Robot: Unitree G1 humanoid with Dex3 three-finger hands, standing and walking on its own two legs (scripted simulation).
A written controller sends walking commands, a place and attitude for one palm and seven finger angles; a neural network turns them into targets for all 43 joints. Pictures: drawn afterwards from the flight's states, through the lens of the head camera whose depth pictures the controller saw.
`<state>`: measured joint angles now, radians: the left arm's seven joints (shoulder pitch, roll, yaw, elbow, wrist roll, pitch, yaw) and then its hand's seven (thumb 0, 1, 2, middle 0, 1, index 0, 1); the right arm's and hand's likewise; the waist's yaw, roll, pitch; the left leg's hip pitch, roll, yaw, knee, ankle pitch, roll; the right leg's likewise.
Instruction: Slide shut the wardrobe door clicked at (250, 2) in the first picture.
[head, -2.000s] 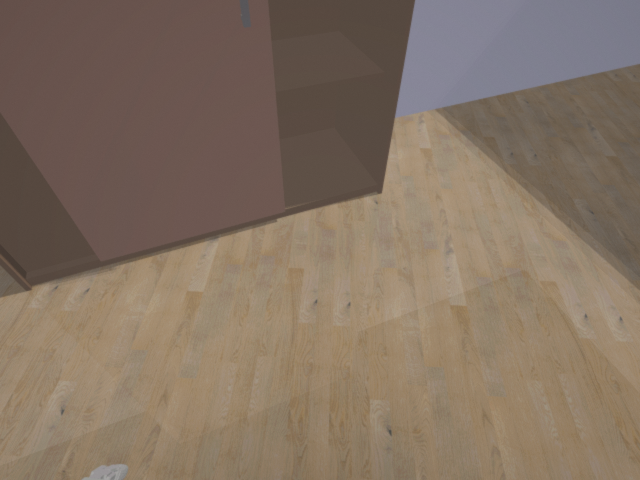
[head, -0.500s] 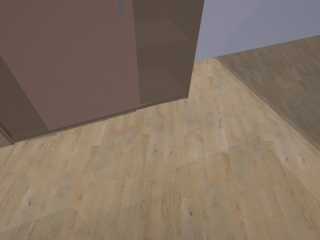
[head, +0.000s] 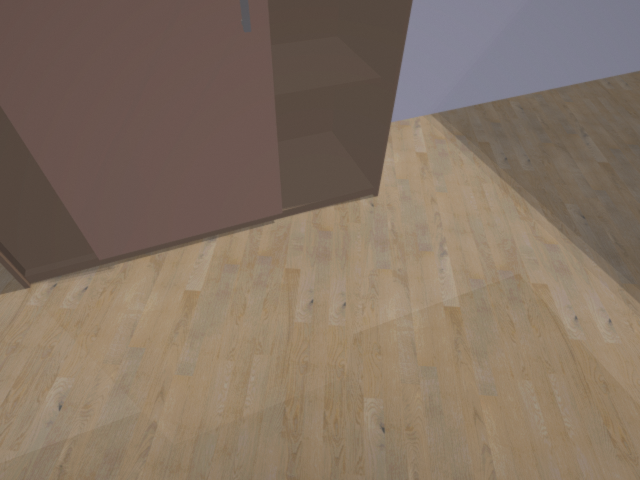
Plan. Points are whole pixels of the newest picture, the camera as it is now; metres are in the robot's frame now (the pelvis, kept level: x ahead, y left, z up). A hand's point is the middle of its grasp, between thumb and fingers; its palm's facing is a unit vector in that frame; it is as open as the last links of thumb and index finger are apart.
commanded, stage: walk to a spot facing it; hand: left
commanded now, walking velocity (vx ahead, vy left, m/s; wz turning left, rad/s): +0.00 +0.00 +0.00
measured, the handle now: out of the picture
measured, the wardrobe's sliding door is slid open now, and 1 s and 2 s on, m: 0.47 0.47 0.47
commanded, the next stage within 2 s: turn to face it in 1.46 s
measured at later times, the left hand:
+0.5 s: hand out of the picture +0.05 +0.15 -0.19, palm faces -0.02 -0.98 -0.19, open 7.3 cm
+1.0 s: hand (237, 334) +0.39 +0.18 -0.18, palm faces -0.23 -0.95 -0.20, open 7.4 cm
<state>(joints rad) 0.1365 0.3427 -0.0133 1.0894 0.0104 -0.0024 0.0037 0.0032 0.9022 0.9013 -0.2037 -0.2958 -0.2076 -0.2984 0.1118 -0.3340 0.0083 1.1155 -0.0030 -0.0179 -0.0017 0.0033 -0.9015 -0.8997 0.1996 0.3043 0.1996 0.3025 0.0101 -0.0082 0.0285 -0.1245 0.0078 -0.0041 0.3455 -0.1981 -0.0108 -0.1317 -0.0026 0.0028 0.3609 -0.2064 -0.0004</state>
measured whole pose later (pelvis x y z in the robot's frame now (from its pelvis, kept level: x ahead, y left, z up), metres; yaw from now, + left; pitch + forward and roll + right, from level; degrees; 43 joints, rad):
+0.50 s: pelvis +0.09 -0.02 -0.02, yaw -7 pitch +0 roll +0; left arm 0.43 0.15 0.02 1.07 0.03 -0.06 0.01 0.00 0.91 0.90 -0.20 -0.30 -0.21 -0.30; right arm 0.33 -0.19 -0.03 1.13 -0.02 0.00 0.00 0.01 -0.90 -0.90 0.20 0.30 0.20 0.30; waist 0.05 0.01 0.01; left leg -0.38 0.08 0.08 1.08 -0.49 -0.01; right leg -0.14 0.04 0.00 0.56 -0.42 -0.05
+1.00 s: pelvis +0.28 +0.01 -0.01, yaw -19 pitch +0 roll +1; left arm 0.25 0.21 0.09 0.98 0.04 0.01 -0.01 0.00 0.91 0.90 -0.19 -0.29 -0.20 -0.30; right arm 0.26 -0.17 -0.07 1.03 -0.02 -0.08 -0.02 -0.02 -0.95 -0.90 0.20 0.30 0.20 0.30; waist 0.03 -0.04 0.01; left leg -0.20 0.04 0.26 0.45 -0.25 0.04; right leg -0.59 -0.09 -0.06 1.11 -0.23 -0.02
